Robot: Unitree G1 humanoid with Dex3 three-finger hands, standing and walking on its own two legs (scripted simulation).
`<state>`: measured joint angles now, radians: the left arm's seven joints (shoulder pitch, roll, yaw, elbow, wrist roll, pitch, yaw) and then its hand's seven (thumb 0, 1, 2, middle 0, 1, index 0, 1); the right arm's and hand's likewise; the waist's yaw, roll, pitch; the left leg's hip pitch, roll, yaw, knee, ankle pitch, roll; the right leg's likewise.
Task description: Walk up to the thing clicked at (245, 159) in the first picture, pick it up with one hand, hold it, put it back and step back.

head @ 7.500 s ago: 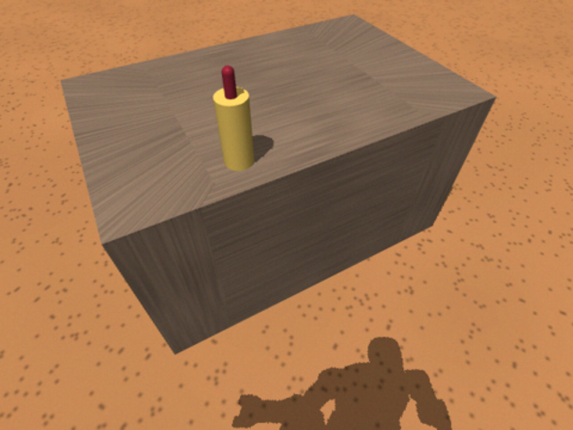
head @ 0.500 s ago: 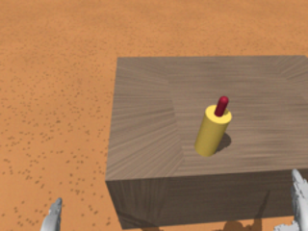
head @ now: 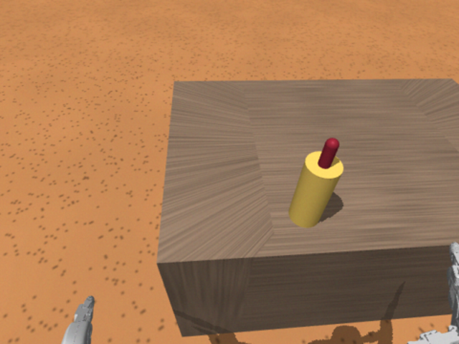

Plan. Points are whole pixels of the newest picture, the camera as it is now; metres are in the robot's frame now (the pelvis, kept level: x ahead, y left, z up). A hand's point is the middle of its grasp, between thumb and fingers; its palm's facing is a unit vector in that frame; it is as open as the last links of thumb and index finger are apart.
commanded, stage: go down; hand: right
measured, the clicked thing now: (316, 182) +0.45 -0.19 +0.00
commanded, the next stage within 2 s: none
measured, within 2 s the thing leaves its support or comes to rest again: neither
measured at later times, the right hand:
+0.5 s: hand (429, 242) +0.28 -0.32 +0.06, palm faces +0.28 +0.94 -0.18, open 17.6 cm
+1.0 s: hand (433, 222) +0.31 -0.35 +0.06, palm faces +0.18 +0.98 -0.05, open 17.3 cm
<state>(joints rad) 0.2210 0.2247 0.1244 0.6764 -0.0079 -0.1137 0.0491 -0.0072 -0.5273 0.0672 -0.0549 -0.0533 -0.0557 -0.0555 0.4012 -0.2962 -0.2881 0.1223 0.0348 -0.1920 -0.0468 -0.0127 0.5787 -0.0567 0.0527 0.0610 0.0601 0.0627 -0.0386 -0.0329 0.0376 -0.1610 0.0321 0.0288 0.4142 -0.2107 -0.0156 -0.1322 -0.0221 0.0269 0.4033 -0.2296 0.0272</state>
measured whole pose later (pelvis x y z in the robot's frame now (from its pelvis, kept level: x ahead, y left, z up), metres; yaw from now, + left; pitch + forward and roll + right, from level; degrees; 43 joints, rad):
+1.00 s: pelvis +0.00 -0.01 -0.02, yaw +0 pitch +6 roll +1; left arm 0.21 0.24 0.00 0.67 -0.02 -0.19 0.16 -0.01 -0.52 0.04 -0.06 -0.05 -0.07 -0.05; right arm -0.25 -0.58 -0.55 0.84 0.27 -0.31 0.50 -0.01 0.50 -0.05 0.06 0.04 0.06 0.05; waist 0.03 0.02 -0.06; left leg -0.40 0.02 0.02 0.57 -0.27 -0.03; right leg -0.40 -0.03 0.03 0.64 -0.33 0.02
